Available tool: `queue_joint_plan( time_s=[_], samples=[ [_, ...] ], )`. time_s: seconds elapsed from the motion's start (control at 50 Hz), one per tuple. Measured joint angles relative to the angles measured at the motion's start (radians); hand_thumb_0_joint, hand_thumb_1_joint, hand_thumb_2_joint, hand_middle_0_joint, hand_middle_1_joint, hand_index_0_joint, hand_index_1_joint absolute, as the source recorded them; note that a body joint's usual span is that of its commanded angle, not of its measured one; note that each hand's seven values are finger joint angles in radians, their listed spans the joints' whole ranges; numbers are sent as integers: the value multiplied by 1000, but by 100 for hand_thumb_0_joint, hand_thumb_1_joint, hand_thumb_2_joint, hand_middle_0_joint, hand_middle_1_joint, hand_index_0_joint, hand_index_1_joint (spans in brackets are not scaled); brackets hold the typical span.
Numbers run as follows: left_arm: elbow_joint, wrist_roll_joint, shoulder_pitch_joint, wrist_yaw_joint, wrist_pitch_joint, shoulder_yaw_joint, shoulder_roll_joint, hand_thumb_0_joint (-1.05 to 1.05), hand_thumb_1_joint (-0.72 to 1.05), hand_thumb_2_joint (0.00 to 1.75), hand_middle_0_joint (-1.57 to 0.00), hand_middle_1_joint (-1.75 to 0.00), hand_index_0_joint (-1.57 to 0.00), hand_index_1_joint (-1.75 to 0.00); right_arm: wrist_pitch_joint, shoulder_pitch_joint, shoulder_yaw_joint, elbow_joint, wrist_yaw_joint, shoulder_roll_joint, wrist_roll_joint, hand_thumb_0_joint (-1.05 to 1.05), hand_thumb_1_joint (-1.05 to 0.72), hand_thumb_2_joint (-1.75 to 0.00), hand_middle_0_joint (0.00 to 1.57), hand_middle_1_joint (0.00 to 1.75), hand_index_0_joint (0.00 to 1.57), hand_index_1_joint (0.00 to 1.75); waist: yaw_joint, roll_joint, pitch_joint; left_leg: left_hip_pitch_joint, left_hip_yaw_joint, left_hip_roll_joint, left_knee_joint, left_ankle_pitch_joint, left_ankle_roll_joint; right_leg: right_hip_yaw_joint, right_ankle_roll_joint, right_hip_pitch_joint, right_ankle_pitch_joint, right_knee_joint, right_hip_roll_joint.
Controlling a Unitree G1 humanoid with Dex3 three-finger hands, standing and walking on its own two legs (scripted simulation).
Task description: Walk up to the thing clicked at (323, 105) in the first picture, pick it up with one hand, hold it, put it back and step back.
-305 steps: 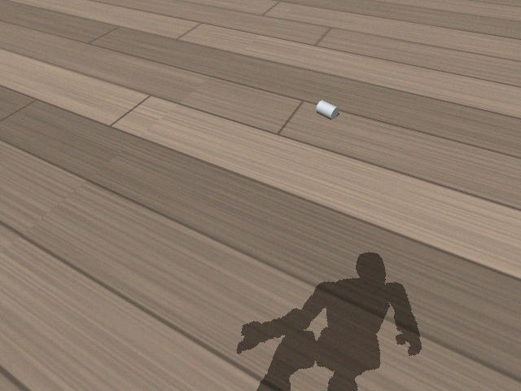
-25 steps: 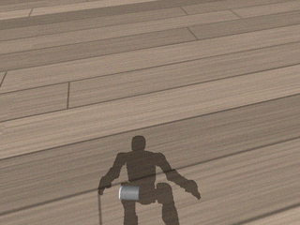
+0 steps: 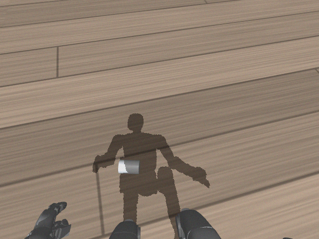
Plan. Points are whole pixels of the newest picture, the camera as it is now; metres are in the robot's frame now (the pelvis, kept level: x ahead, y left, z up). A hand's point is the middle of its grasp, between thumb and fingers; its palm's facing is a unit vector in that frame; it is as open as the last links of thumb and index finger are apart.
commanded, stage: walk up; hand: left
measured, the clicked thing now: (129, 166) +0.51 +0.19 -0.70
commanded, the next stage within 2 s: none
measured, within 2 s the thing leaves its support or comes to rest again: neither
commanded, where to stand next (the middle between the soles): +0.14 -0.02 m, yaw -1 degrees
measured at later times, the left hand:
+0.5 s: hand out of the picture +0.06 +0.29 -0.14, palm faces -0.02 -0.92 -0.39, open 7.4 cm
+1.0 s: hand out of the picture +0.12 +0.25 -0.13, palm faces -0.03 -0.94 -0.33, open 7.4 cm
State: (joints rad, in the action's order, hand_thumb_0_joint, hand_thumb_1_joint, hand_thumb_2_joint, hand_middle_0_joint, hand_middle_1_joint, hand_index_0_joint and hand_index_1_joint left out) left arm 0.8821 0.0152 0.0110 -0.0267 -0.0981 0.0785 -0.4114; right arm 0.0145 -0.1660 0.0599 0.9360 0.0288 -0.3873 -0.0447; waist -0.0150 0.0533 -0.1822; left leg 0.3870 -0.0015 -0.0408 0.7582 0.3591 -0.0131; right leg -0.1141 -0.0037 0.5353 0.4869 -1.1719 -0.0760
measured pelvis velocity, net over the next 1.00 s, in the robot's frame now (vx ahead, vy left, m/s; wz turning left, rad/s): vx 0.01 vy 0.00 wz -0.02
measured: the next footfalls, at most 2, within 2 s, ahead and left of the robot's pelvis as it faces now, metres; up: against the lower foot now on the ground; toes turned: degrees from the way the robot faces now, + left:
right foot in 0.08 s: +0.03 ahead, -0.13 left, +0.00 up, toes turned -2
left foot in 0.38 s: +0.14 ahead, +0.13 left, +0.00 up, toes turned -1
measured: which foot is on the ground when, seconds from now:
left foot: down 0.00-0.10, up 0.12-0.36, down 0.38-1.00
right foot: up 0.00-0.06, down 0.08-1.00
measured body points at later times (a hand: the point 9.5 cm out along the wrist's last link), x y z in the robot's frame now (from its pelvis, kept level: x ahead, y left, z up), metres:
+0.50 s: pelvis +0.01 +0.01 +0.01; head +0.04 +0.02 +0.46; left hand +0.07 +0.33 -0.12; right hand +0.12 -0.29 -0.10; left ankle +0.10 +0.13 -0.71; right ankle -0.02 -0.13 -0.70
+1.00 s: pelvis +0.01 +0.00 +0.02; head +0.04 +0.01 +0.47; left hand +0.12 +0.30 -0.11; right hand +0.10 -0.31 -0.10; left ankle +0.10 +0.13 -0.71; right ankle -0.01 -0.13 -0.71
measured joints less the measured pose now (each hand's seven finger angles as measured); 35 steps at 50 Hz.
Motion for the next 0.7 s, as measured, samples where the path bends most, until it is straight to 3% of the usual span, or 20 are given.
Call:
queue_joint_plan(
  time_s=[0.06,0.08,0.1,0.12,0.16,0.2,0.26,0.32,0.38,0.48,0.54,0.58,0.7],
  samples=[
    [16,2,68,-10,30,-4,4,1,91,90,-21,-30,-20,-30,-14,-21,3,-25,-14,-7,-15,1,-90,-90,21,30,20,30,10,-13,29,6,17,-28,4,3,-6,41,8,-165,67,282,53],
    [27,6,91,-10,45,-4,8,1,91,90,-21,-30,-20,-30,-14,-27,2,-36,-21,-14,-19,1,-90,-90,21,30,20,30,12,-25,38,13,18,-43,25,15,-5,58,7,-229,21,409,57],
    [41,11,105,-5,61,-4,24,1,91,90,-21,-30,-20,-30,-12,-27,5,-41,-25,-27,-19,1,-90,-90,21,30,20,30,5,-66,27,18,-8,-68,63,31,16,82,5,-263,-43,454,31],
    [49,17,126,-3,76,-7,36,1,91,90,-21,-30,-20,-30,-6,-32,7,-41,-26,-32,-17,1,-90,-90,21,30,20,30,-3,-88,24,27,-39,-63,110,86,31,98,1,-279,-59,459,18],
    [56,20,178,-2,94,-14,47,1,91,90,-21,-30,-20,-30,6,-43,5,-28,-25,-27,-11,1,-90,-90,21,30,20,30,13,-79,46,57,-62,-7,212,161,36,84,-14,-292,-67,469,30],
    [65,14,221,0,105,-20,60,1,91,90,-21,-30,-20,-30,2,-51,6,-21,-34,-35,3,1,-90,-90,21,30,20,30,23,-85,56,84,-63,22,261,126,35,76,-16,-329,-91,524,42],
    [68,11,273,5,117,-24,59,1,90,90,-21,-30,-20,-31,-8,-65,9,-20,-49,-44,6,1,-90,-90,21,30,20,30,32,-89,70,101,-26,19,201,64,28,75,-7,-368,-117,588,62],
    [66,10,297,12,119,-28,41,1,90,90,-21,-30,-20,-31,-6,-63,13,-14,-59,-43,10,1,-90,-90,20,30,20,30,43,-88,76,65,-5,6,47,1,23,77,9,-380,-112,595,74],
    [67,-7,294,21,105,-36,19,1,90,90,-21,-30,-20,-31,-15,-45,17,-6,-55,-35,16,1,-90,-90,20,30,20,30,43,-81,75,-16,-2,15,-128,-152,27,78,30,-355,-61,518,87],
    [86,-31,224,35,85,-47,5,1,91,90,-21,-30,-20,-30,-23,25,-14,-5,-47,23,19,1,-90,-90,20,30,20,30,44,-45,53,-17,21,22,-115,-141,26,54,-4,-284,63,380,83],
    [98,-26,198,28,97,-47,5,1,91,90,-21,-30,-20,-30,-18,63,-35,-10,-49,42,23,1,-90,-90,21,30,20,30,41,-45,64,-9,25,11,-113,-142,18,86,-13,-293,-31,480,90],
    [110,-16,181,27,101,-46,15,1,91,90,-21,-30,-20,-30,-11,84,-39,-9,-50,43,31,1,-90,-90,21,30,20,30,34,-65,67,0,10,-2,-98,-139,11,101,9,-304,-122,519,78],
    [135,-7,162,18,99,-59,40,1,91,90,-21,-30,-20,-30,-5,106,-37,34,-57,38,40,1,-90,-90,21,30,20,30,25,-75,96,-18,3,5,-169,-177,8,104,24,-314,-144,573,81]
  ],
)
